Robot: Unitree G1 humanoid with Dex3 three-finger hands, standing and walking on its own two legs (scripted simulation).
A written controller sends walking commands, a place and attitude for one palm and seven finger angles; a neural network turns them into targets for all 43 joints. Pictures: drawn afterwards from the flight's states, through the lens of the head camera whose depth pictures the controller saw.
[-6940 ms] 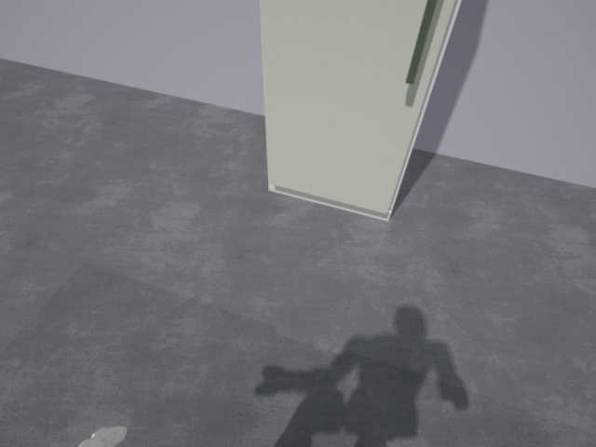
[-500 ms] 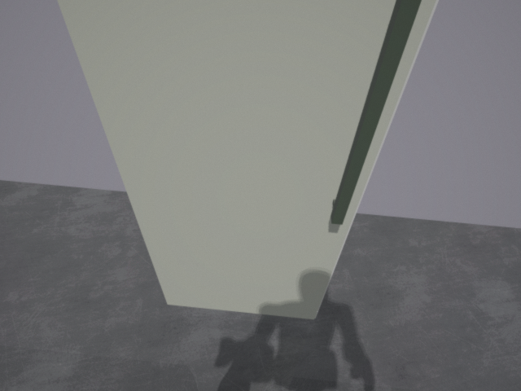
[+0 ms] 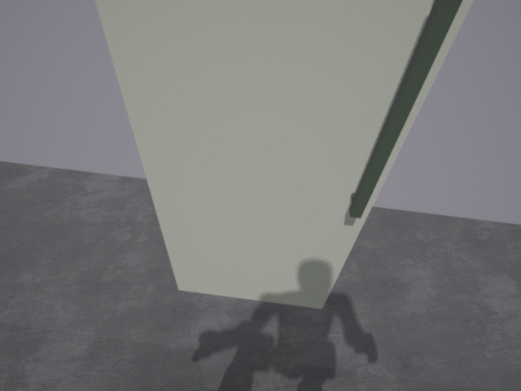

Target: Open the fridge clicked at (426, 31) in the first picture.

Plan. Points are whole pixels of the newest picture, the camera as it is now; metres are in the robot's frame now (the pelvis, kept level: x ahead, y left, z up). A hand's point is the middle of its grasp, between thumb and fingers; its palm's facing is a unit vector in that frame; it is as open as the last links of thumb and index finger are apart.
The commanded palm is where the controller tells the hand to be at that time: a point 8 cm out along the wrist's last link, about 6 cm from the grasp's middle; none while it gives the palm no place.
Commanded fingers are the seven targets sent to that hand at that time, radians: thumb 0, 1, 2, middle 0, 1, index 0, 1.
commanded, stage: come to a stop and stand still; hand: right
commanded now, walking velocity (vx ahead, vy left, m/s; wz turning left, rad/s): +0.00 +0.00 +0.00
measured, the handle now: (389, 121) +0.53 -0.18 +0.17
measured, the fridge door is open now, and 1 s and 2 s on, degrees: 0 0 0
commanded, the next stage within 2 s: look again from close up in 0.48 s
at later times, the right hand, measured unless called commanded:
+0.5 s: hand out of the picture +0.10 -0.22 -0.14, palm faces -0.02 +0.93 -0.35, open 7.4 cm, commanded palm none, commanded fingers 0.00 -0.90 -0.90 0.20 0.30 0.20 0.30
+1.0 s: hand out of the picture +0.09 -0.24 -0.14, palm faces +0.01 +0.94 -0.35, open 7.4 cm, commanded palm none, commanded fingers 0.00 -0.90 -0.90 0.20 0.30 0.20 0.30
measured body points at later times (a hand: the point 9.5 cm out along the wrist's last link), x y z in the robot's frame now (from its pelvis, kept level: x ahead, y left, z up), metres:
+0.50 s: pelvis +0.01 +0.02 +0.01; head +0.02 +0.04 +0.46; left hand +0.07 +0.31 -0.14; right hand +0.10 -0.27 -0.11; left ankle +0.07 +0.14 -0.74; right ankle -0.01 -0.13 -0.74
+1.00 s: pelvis +0.02 +0.01 +0.01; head +0.03 +0.02 +0.46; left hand +0.10 +0.31 -0.13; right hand +0.09 -0.29 -0.12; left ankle +0.07 +0.14 -0.74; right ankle -0.01 -0.13 -0.74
